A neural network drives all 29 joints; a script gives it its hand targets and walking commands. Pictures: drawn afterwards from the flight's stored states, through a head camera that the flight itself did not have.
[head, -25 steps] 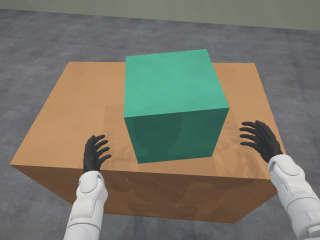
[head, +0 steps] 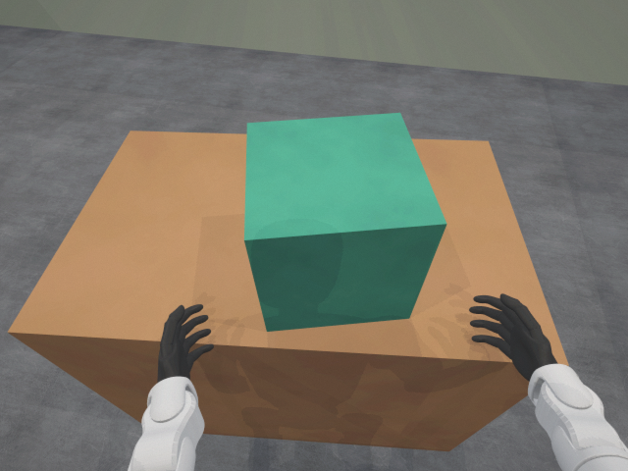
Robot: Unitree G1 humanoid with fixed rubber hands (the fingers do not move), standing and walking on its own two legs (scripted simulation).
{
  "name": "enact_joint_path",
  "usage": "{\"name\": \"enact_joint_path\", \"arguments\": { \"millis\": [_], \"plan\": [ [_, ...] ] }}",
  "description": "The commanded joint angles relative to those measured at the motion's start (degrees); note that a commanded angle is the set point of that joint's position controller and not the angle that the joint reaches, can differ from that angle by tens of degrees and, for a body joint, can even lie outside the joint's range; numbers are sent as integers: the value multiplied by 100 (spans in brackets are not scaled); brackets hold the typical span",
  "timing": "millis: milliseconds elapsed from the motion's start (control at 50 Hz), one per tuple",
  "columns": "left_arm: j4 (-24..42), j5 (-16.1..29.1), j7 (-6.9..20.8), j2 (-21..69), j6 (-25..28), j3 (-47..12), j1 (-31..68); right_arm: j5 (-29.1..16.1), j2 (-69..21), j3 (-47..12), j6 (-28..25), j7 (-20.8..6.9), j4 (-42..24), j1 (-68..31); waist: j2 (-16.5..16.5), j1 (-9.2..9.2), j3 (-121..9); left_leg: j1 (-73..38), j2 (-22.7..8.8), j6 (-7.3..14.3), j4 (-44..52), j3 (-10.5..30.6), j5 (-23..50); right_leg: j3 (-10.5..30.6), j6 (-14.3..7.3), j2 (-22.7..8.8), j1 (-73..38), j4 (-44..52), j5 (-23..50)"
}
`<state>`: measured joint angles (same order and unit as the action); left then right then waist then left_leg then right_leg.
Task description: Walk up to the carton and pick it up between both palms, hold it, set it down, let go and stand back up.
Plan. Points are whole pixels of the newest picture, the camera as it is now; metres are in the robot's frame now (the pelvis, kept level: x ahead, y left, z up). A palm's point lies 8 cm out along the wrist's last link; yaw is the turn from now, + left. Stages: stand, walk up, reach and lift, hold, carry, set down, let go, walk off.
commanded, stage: set down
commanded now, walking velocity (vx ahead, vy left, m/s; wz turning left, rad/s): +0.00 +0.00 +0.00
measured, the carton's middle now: (331, 225) +0.48 +0.02 +0.02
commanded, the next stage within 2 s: let go in 1.06 s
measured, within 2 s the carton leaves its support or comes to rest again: neither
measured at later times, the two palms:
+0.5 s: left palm (166, 391) +0.23 +0.23 -0.03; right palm (530, 391) +0.25 -0.23 -0.03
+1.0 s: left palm (153, 422) +0.20 +0.24 -0.05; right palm (522, 392) +0.25 -0.22 -0.03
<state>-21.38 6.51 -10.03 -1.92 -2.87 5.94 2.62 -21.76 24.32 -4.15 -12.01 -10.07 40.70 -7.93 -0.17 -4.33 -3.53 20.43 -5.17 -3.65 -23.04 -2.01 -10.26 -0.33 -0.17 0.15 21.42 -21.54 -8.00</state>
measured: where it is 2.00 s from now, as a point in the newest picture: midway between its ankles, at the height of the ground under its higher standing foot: outside the picture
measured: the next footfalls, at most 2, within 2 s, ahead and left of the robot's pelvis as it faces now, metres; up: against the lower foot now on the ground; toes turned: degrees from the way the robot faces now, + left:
none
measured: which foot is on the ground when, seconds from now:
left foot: down 0.00-1.00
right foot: down 0.00-1.00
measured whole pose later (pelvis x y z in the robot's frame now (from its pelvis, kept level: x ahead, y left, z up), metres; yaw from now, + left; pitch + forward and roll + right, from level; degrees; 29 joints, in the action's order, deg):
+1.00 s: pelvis +0.01 +0.01 +0.00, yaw +0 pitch +2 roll -1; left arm -20.2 2.2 -2.0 -7.7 -10.3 5.9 -8.0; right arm -11.1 17.4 -2.2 -13.0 -2.1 38.9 1.1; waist -1.6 -3.5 0.2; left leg 12.6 -5.2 -3.4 -23.0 -2.0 -12.5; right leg -0.4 0.2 0.2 12.7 -19.7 -9.3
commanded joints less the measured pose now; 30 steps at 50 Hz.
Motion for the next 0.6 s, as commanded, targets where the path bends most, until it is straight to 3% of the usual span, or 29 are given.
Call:
{"name": "enact_joint_path", "arguments": {
  "millis": [0, 20, 40, 120, 140, 160, 180, 200, 220, 240, 260, 300, 320, 380, 400, 420, 440, 460, 520, 540, 580],
  "plan": [
    [1821, -547, 21, -457, 418, -516, 514, 298, 916, 527, -470, 109, -1212, -774, -261, 380, -1825, -1721, 530, 97, 186, -33, 780, -65, -105, 294, -1372, 219, 633],
    [1747, -549, 45, -401, 405, -555, 401, 275, 787, 420, -473, 121, -1270, -665, -396, 461, -1721, -1647, 569, 134, 170, -60, 686, 2, -109, 259, -1489, 273, 732],
    [2109, -574, 24, -446, 443, -564, 262, 281, 838, 484, -519, 135, -1556, -526, -334, 445, -1973, -1685, 568, 87, 141, -77, 907, -26, -123, 287, -1634, 182, 906],
    [1594, -667, 149, -497, 448, -428, -54, 377, 642, 385, -495, 232, -1306, 16, -538, 541, -1441, -1522, 625, 174, 249, -161, 648, 51, -84, 225, -1748, 290, 880],
    [1751, -607, 157, -572, 485, -432, 131, 426, 589, 438, -502, 260, -1434, -118, -509, 490, -1606, -1526, 596, 165, 222, -133, 657, 53, -113, 223, -1738, 230, 890],
    [1784, -599, 129, -396, 509, -556, -6, 443, 721, 472, -536, 228, -1215, 56, -362, 583, -1623, -1638, 562, 123, 231, -48, 818, -32, -125, 258, -1644, 172, 990],
    [1881, -623, 134, -443, 509, -517, -30, 460, 628, 503, -588, 232, -1457, -28, -240, 429, -1751, -1758, 561, 84, 164, -81, 1042, -36, -167, 268, -1647, 211, 1138],
    [1527, -660, 203, -465, 409, -516, -140, 514, 532, 463, -545, 263, -1127, 132, -342, 578, -1503, -1844, 579, 91, 162, -90, 1012, -23, -154, 260, -1584, 266, 1132],
    [1348, -694, 257, -366, 366, -545, -307, 541, 478, 335, -523, 262, -983, 296, -369, 543, -1446, -1921, 566, 83, 161, -72, 1087, -7, -203, 273, -1591, 308, 1227],
    [1561, -698, 242, -413, 392, -507, -198, 547, 506, 365, -581, 284, -1242, 147, -341, 534, -1558, -1820, 593, 76, 151, -98, 1132, -14, -192, 275, -1731, 288, 1300],
    [1777, -664, 215, -485, 436, -443, -197, 544, 545, 488, -617, 273, -1288, 206, -233, 546, -1629, -1773, 587, 65, 165, -89, 1146, -61, -179, 268, -1753, 260, 1265],
    [1271, -776, 269, -484, 314, -389, -397, 621, 510, 419, -550, 316, -944, 396, -250, 553, -1357, -1901, 580, 68, 199, -44, 1059, -57, -167, 288, -1679, 322, 1162],
    [1467, -772, 252, -518, 329, -360, -334, 651, 559, 432, -578, 313, -1197, 268, -268, 461, -1387, -1843, 577, 77, 231, -71, 1041, -43, -183, 282, -1739, 334, 1119],
    [1257, -743, 316, -605, 220, -359, -210, 805, 380, 499, -475, 378, -1165, 316, -359, 580, -1321, -1698, 604, 121, 238, -94, 685, -49, -150, 254, -1724, 361, 859],
    [1238, -724, 360, -640, 207, -338, -285, 871, 228, 486, -459, 431, -1197, 412, -391, 526, -1233, -1567, 624, 144, 242, -162, 616, -10, -130, 218, -1826, 364, 887],
    [1423, -769, 302, -674, 206, -320, -216, 858, 321, 591, -449, 405, -1256, 417, -132, 470, -1310, -1671, 560, 141, 276, -88, 659, -83, -174, 238, -1662, 307, 745],
    [1523, -721, 269, -678, 176, -397, -165, 828, 316, 602, -453, 393, -1294, 369, -118, 489, -1311, -1673, 556, 130, 280, -67, 567, -131, -168, 236, -1633, 306, 600],
    [1026, -799, 358, -561, 84, -402, -433, 944, 232, 562, -358, 416, -924, 593, -152, 560, -1078, -1687, 584, 130, 291, -51, 495, -71, -170, 234, -1636, 395, 575],
    [1398, -727, 375, -686, 46, -446, -131, 976, 102, 596, -339, 464, -1262, 387, -203, 442, -1196, -1611, 579, 164, 302, -95, 457, -97, -172, 206, -1707, 363, 513],
    [920, -778, 442, -574, -39, -504, -421, 1062, 15, 539, -254, 498, -972, 638, -216, 500, -926, -1577, 603, 178, 350, -134, 424, -44, -158, 176, -1710, 426, 536],
    [767, -885, 548, -610, -162, -427, -521, 1162, -77, 502, -143, 513, -700, 782, -251, 514, -763, -1660, 611, 198, 366, -75, 366, -66, -166, 182, -1711, 465, 404]
  ]
}}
